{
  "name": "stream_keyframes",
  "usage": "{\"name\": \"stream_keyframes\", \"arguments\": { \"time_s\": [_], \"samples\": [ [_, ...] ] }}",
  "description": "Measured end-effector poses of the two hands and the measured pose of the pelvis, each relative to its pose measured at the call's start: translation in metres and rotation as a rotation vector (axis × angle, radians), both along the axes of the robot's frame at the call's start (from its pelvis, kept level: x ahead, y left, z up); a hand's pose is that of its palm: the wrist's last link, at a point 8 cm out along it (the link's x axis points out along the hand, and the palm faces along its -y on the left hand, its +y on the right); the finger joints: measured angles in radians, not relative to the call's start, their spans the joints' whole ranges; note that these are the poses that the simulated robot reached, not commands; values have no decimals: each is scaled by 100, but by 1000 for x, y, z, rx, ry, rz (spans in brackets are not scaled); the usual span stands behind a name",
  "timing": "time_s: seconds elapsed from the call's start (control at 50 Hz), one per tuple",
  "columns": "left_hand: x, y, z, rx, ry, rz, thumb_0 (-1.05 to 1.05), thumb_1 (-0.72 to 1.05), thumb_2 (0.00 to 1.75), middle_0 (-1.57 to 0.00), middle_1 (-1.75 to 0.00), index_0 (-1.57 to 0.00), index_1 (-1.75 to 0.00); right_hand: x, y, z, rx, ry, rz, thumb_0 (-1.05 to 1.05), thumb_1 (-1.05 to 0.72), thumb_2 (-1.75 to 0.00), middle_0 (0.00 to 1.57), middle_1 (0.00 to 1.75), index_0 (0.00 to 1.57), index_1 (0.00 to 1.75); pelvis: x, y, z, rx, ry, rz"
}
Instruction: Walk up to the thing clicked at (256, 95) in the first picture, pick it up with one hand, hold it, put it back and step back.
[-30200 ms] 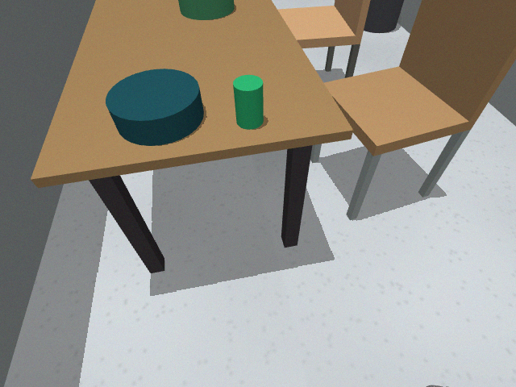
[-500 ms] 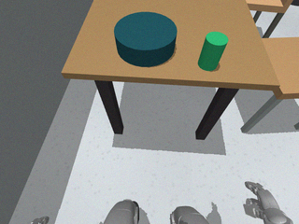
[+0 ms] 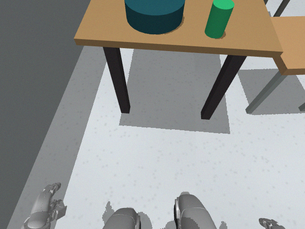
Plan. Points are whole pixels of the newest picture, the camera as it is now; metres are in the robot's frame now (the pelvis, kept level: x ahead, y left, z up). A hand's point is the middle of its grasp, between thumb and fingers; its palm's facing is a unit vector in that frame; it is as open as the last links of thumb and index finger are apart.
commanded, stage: step back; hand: right
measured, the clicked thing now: (218, 18) +0.78 -0.23 +0.03
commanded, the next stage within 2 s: stand in 1.86 s
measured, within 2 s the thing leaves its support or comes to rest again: neither
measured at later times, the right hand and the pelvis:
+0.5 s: hand out of the picture -0.04 -0.27 -0.15, palm faces +0.01 +0.94 -0.34, open 7.4 cm; pelvis -0.14 -0.01 +0.02, yaw -4 degrees
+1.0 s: hand out of the picture -0.17 -0.26 -0.12, palm faces +0.03 +0.92 -0.40, open 7.4 cm; pelvis -0.27 +0.01 +0.01, yaw -5 degrees
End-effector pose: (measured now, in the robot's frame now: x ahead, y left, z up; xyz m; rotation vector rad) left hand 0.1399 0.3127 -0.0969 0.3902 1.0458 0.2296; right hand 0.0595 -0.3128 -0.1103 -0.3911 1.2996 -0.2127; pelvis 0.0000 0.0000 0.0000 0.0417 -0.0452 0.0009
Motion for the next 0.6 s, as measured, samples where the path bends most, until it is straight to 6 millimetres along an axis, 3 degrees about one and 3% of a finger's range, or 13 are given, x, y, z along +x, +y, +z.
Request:
{"name": "stream_keyframes", "arguments": {
  "time_s": [0.08, 0.16, 0.3, 0.44, 0.6],
  "samples": [
    [-25, -2, 1, -34, 39, 9, 0, 90, 90, -20, -30, -20, -30, -13, 8, 20, -3, -49, 2, 1, -91, -90, 21, 30, 21, 30, -17, 3, 12, -60, 9, 6],
    [-57, -2, 2, -44, 60, 8, 0, 90, 90, -20, -30, -20, -30, -14, 6, 30, -14, -112, 13, 1, -90, -90, 21, 30, 21, 30, -38, 2, 16, -65, 28, -23],
    [-124, -9, -5, 9, 142, -21, 0, 90, 90, -20, -30, -20, -30, -24, -8, 12, 15, -218, 15, 1, -90, -90, 21, 30, 21, 30, -86, -7, 2, -46, 21, -84],
    [-190, -16, 17, 25, 179, 4, 0, 90, 90, -21, -30, -20, -30, -76, -5, 3, 72, -175, -30, 1, -91, -90, 21, 29, 21, 30, -123, -10, 14, -12, 16, -90],
    [-214, 7, 22, 62, 86, 15, 0, 90, 90, -21, -30, -20, -30, -148, 6, -8, 35, -68, 17, 1, -91, -90, 21, 29, 21, 30, -174, 3, 8, -26, 35, -12]
  ]
}}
